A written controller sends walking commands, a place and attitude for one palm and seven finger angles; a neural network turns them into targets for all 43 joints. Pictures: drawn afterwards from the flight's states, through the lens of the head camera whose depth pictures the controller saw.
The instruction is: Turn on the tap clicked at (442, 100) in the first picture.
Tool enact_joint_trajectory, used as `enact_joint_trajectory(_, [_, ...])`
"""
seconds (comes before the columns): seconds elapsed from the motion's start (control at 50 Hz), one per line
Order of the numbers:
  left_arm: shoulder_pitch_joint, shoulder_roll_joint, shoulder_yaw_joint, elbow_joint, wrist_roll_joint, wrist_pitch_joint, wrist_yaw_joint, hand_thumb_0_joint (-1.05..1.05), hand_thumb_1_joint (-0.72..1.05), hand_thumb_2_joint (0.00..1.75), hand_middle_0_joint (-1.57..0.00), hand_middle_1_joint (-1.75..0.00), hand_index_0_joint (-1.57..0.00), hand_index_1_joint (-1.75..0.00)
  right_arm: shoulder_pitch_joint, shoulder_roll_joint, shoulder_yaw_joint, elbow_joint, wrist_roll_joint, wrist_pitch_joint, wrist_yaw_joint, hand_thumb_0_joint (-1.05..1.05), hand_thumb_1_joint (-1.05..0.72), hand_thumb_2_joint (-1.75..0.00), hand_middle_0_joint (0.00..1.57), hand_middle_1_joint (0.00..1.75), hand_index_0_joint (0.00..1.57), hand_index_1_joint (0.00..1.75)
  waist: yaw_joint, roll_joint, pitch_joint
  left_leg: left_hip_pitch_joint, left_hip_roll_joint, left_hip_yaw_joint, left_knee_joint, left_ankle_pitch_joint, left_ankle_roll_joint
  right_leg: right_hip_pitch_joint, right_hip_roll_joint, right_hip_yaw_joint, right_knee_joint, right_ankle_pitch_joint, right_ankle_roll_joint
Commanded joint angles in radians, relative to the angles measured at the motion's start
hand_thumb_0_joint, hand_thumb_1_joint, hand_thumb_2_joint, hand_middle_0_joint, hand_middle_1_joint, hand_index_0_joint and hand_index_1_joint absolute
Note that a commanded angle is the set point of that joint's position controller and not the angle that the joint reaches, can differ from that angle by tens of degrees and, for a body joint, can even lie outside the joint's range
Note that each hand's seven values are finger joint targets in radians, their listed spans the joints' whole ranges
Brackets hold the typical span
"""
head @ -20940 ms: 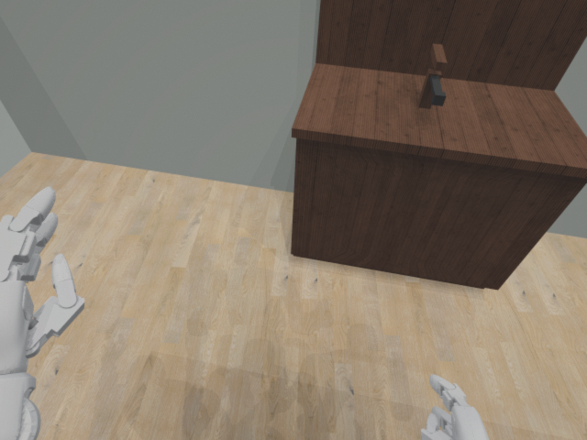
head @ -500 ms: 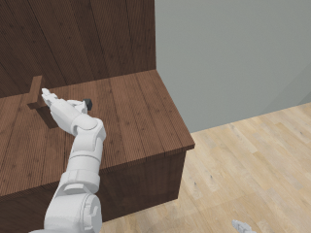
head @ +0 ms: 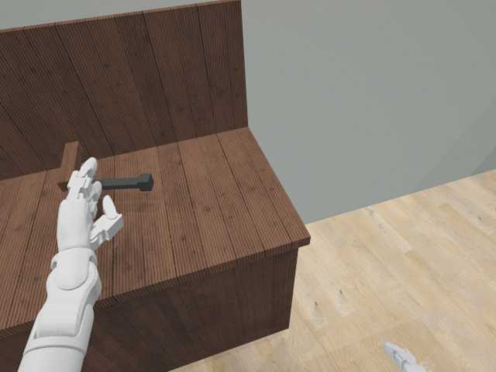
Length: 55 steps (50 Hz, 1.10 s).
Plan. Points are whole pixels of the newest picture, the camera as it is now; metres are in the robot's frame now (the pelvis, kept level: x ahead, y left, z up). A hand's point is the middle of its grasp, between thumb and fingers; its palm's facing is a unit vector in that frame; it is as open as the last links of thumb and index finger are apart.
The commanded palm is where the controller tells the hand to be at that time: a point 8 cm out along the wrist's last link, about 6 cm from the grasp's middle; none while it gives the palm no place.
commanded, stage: draw the hand back beside the body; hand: left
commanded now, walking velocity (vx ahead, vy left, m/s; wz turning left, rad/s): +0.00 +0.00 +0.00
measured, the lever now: (145, 182) +0.49 +0.26 +0.03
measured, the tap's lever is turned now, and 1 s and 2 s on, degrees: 74 74 74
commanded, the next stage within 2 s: step back with the hand held close in 1.06 s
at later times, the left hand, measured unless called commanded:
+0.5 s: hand (80, 250) +0.24 +0.24 +0.15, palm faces +0.33 -0.91 -0.27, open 7.5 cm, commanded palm +0.19 +0.28 +0.16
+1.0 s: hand (44, 282) +0.19 +0.25 +0.16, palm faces +0.42 -0.85 -0.32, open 7.4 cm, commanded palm +0.14 +0.30 +0.17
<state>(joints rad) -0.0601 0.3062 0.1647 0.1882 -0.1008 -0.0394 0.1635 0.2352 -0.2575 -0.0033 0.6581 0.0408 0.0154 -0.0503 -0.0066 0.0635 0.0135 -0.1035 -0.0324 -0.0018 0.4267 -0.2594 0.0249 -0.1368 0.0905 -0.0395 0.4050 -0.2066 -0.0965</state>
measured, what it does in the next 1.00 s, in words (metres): stands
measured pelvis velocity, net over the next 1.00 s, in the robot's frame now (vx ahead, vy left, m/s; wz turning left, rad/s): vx -0.01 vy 0.01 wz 0.04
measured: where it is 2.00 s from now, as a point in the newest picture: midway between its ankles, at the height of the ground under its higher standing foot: outside the picture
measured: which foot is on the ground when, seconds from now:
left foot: down 0.00-1.00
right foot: down 0.00-1.00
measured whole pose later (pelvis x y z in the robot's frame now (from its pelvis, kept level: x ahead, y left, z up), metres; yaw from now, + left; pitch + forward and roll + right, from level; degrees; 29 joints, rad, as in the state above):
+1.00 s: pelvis -0.01 +0.01 +0.00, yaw +2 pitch -6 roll +0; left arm 0.42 0.32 0.24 -0.34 -0.10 -0.13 0.11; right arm 0.17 -0.23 0.00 0.65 0.01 -0.05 -0.04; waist 0.05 0.08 0.04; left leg -0.06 -0.05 -0.03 0.41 -0.24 0.04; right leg -0.06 0.08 -0.07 0.35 -0.18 -0.08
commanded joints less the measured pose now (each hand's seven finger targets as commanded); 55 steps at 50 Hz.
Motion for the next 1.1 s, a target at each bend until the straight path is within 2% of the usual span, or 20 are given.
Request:
enact_joint_trajectory(0.0, [-0.343, 0.12, -0.028, -0.27, 0.01, -0.116, -0.026, 0.0, 0.9, 0.9, -0.17, -0.22, -0.17, -0.22, -0.173, -0.094, -0.024, -0.146, 0.0, -0.084, -0.005, 0.0, -0.9, -0.9, 0.2, 0.3, 0.2, 0.3, -0.009, -0.106, -0.107, -0.004, 0.019, -0.03, -0.091, 0.069, 0.028, 0.053, -0.098, 0.103, -0.132, 0.066, 0.08])
enact_joint_trajectory(0.06, [-0.281, 0.134, -0.008, -0.28, 0.014, -0.131, -0.032, 0.0, 0.9, 0.9, -0.18, -0.22, -0.18, -0.22, -0.185, -0.091, -0.019, -0.139, -0.004, -0.088, -0.005, 0.0, -0.9, -0.9, 0.2, 0.3, 0.2, 0.3, 0.002, -0.044, -0.093, 0.01, 0.015, -0.035, -0.108, 0.059, 0.024, 0.057, -0.098, 0.091, -0.141, 0.034, 0.069])
enact_joint_trajectory(0.12, [-0.216, 0.166, 0.04, -0.33, 0.012, -0.145, -0.034, 0.0, 0.9, 0.9, -0.18, -0.23, -0.18, -0.23, -0.198, -0.088, -0.015, -0.147, -0.011, -0.087, -0.003, 0.0, -0.9, -0.9, 0.2, 0.3, 0.2, 0.3, 0.022, -0.057, -0.125, 0.013, 0.015, -0.043, -0.123, 0.096, 0.02, 0.116, -0.096, 0.081, -0.134, 0.079, 0.062])
enact_joint_trajectory(0.14, [-0.199, 0.199, 0.074, -0.342, 0.014, -0.147, -0.036, 0.0, 0.9, 0.9, -0.18, -0.24, -0.18, -0.24, -0.202, -0.09, -0.016, -0.143, -0.01, -0.085, -0.002, 0.0, -0.9, -0.9, 0.2, 0.3, 0.2, 0.3, 0.027, -0.015, -0.122, 0.015, 0.015, -0.046, -0.13, 0.104, 0.014, 0.119, -0.093, 0.078, -0.139, 0.082, 0.057])
enact_joint_trajectory(0.16, [-0.179, 0.173, 0.061, -0.362, 0.012, -0.149, -0.039, 0.0, 0.9, 0.9, -0.18, -0.24, -0.18, -0.24, -0.201, -0.079, -0.01, -0.151, -0.014, -0.083, -0.001, 0.0, -0.9, -0.9, 0.2, 0.3, 0.2, 0.3, 0.029, -0.002, -0.115, 0.015, 0.016, -0.049, -0.137, 0.119, 0.011, 0.13, -0.093, 0.073, -0.131, 0.1, 0.055])
enact_joint_trajectory(0.2, [-0.129, 0.198, 0.097, -0.398, 0.007, -0.147, -0.041, 0.0, 0.9, 0.9, -0.18, -0.25, -0.18, -0.25, -0.204, -0.078, -0.011, -0.16, -0.017, -0.08, 0.001, 0.0, -0.9, -0.9, 0.2, 0.3, 0.2, 0.3, 0.039, -0.028, -0.133, 0.019, 0.02, -0.048, -0.136, 0.153, 0.011, 0.161, -0.093, 0.074, -0.13, 0.146, 0.053])
enact_joint_trajectory(0.34, [0.046, 0.174, 0.101, -0.528, 0.004, -0.134, -0.061, 0.0, 0.9, 0.9, -0.19, -0.27, -0.19, -0.27, -0.207, -0.074, -0.016, -0.179, -0.022, -0.075, 0.015, 0.0, -0.9, -0.9, 0.2, 0.3, 0.2, 0.3, 0.044, 0.013, -0.09, 0.038, 0.032, -0.057, -0.138, 0.24, -0.003, 0.151, -0.086, 0.062, -0.133, 0.204, 0.046])
enact_joint_trajectory(0.36, [0.059, 0.147, 0.08, -0.533, 0.004, -0.132, -0.064, 0.0, 0.9, 0.9, -0.19, -0.27, -0.19, -0.27, -0.205, -0.07, -0.015, -0.18, -0.021, -0.074, 0.016, 0.0, -0.9, -0.9, 0.2, 0.3, 0.2, 0.3, 0.039, -0.004, -0.079, 0.039, 0.035, -0.056, -0.138, 0.237, -0.003, 0.143, -0.085, 0.06, -0.133, 0.198, 0.046])
enact_joint_trajectory(0.4, [0.08, 0.159, 0.092, -0.555, 0.002, -0.131, -0.062, 0.0, 0.9, 0.9, -0.19, -0.28, -0.19, -0.28, -0.209, -0.076, -0.018, -0.184, -0.022, -0.075, 0.015, 0.0, -0.9, -0.9, 0.2, 0.3, 0.2, 0.3, 0.041, -0.054, -0.076, 0.035, 0.036, -0.059, -0.137, 0.224, 0.001, 0.138, -0.085, 0.059, -0.136, 0.185, 0.049])
enact_joint_trajectory(0.44, [0.096, 0.169, 0.1, -0.603, 0.005, -0.134, -0.063, 0.0, 0.9, 0.9, -0.19, -0.28, -0.19, -0.28, -0.215, -0.076, -0.02, -0.182, -0.021, -0.078, 0.014, 0.0, -0.9, -0.9, 0.2, 0.3, 0.2, 0.3, 0.039, -0.007, -0.071, 0.04, 0.035, -0.063, -0.135, 0.212, -0.001, 0.126, -0.086, 0.06, -0.139, 0.162, 0.047])
enact_joint_trajectory(0.58, [0.233, 0.189, 0.15, -0.672, 0.005, -0.144, -0.05, 0.0, 0.9, 0.9, -0.2, -0.3, -0.2, -0.3, -0.213, -0.074, -0.023, -0.179, -0.025, -0.092, 0.012, 0.0, -0.9, -0.9, 0.2, 0.3, 0.2, 0.3, 0.05, -0.029, -0.066, 0.021, 0.038, -0.073, -0.127, 0.198, -0.004, 0.129, -0.089, 0.054, -0.135, 0.143, 0.047])
enact_joint_trajectory(0.64, [0.282, 0.208, 0.175, -0.728, 0.007, -0.149, -0.046, 0.0, 0.9, 0.9, -0.2, -0.3, -0.2, -0.3, -0.209, -0.08, -0.026, -0.181, -0.025, -0.102, 0.011, 0.0, -0.9, -0.9, 0.2, 0.3, 0.2, 0.3, 0.053, 0.029, -0.07, 0.015, 0.036, -0.078, -0.122, 0.202, -0.009, 0.13, -0.092, 0.055, -0.131, 0.141, 0.045])
enact_joint_trajectory(0.72, [0.368, 0.207, 0.197, -0.746, 0.0, -0.152, -0.044, 0.0, 0.9, 0.9, -0.2, -0.3, -0.2, -0.3, -0.208, -0.078, -0.032, -0.187, -0.025, -0.107, 0.009, 0.0, -0.9, -0.9, 0.2, 0.3, 0.2, 0.3, 0.058, -0.049, -0.05, -0.005, 0.04, -0.072, -0.107, 0.184, 0.003, 0.118, -0.095, 0.059, -0.132, 0.133, 0.049])
enact_joint_trajectory(0.76, [0.405, 0.215, 0.216, -0.772, 0.0, -0.154, -0.04, 0.0, 0.9, 0.9, -0.2, -0.3, -0.2, -0.3, -0.204, -0.077, -0.032, -0.188, -0.024, -0.111, 0.007, 0.0, -0.9, -0.9, 0.2, 0.3, 0.2, 0.3, 0.059, 0.01, -0.046, -0.01, 0.038, -0.072, -0.104, 0.179, 0.0, 0.114, -0.099, 0.061, -0.131, 0.127, 0.048])
enact_joint_trajectory(0.88, [0.346, 0.191, 0.182, -0.727, 0.003, -0.156, -0.038, 0.0, 0.9, 0.9, -0.2, -0.3, -0.2, -0.3, -0.209, -0.077, -0.033, -0.173, -0.023, -0.122, -0.003, 0.0, -0.9, -0.9, 0.2, 0.3, 0.2, 0.3, 0.044, -0.043, -0.007, -0.009, 0.031, -0.072, -0.09, 0.109, 0.014, 0.057, -0.1, 0.066, -0.148, 0.048, 0.055])
enact_joint_trajectory(0.92, [0.34, 0.199, 0.186, -0.741, 0.005, -0.161, -0.035, 0.0, 0.9, 0.9, -0.2, -0.3, -0.2, -0.3, -0.212, -0.076, -0.033, -0.174, -0.023, -0.126, -0.006, 0.0, -0.9, -0.9, 0.2, 0.3, 0.2, 0.3, 0.048, -0.019, -0.029, -0.001, 0.03, -0.07, -0.089, 0.109, 0.015, 0.07, -0.104, 0.07, -0.147, 0.049, 0.053])
enact_joint_trajectory(0.94, [0.325, 0.21, 0.192, -0.766, 0.007, -0.164, -0.033, 0.0, 0.9, 0.9, -0.2, -0.3, -0.2, -0.3, -0.211, -0.08, -0.031, -0.174, -0.022, -0.129, -0.005, 0.0, -0.9, -0.9, 0.2, 0.3, 0.2, 0.3, 0.048, 0.027, -0.041, 0.001, 0.028, -0.073, -0.091, 0.115, 0.012, 0.077, -0.105, 0.07, -0.143, 0.057, 0.05])
enact_joint_trajectory(1.0, [0.355, 0.196, 0.186, -0.753, 0.005, -0.162, -0.031, 0.0, 0.9, 0.9, -0.2, -0.3, -0.2, -0.3, -0.213, -0.073, -0.029, -0.175, -0.025, -0.132, -0.006, 0.0, -0.9, -0.9, 0.2, 0.3, 0.2, 0.3, 0.054, 0.001, -0.034, -0.004, 0.029, -0.072, -0.094, 0.122, 0.011, 0.086, -0.104, 0.068, -0.141, 0.064, 0.051])
enact_joint_trajectory(1.02, [0.362, 0.209, 0.199, -0.751, 0.003, -0.163, -0.029, 0.0, 0.9, 0.9, -0.2, -0.3, -0.2, -0.3, -0.212, -0.075, -0.029, -0.175, -0.027, -0.133, -0.006, 0.0, -0.9, -0.9, 0.2, 0.3, 0.2, 0.3, 0.057, -0.043, -0.039, -0.008, 0.03, -0.075, -0.095, 0.132, 0.012, 0.094, -0.102, 0.063, -0.138, 0.075, 0.051])
enact_joint_trajectory(1.08, [0.373, 0.204, 0.201, -0.745, 0.002, -0.161, -0.032, 0.0, 0.9, 0.9, -0.2, -0.3, -0.2, -0.3, -0.214, -0.071, -0.028, -0.173, -0.026, -0.13, -0.006, 0.0, -0.9, -0.9, 0.2, 0.3, 0.2, 0.3, 0.056, -0.008, -0.037, -0.008, 0.03, -0.069, -0.092, 0.143, 0.012, 0.096, -0.105, 0.07, -0.138, 0.091, 0.051])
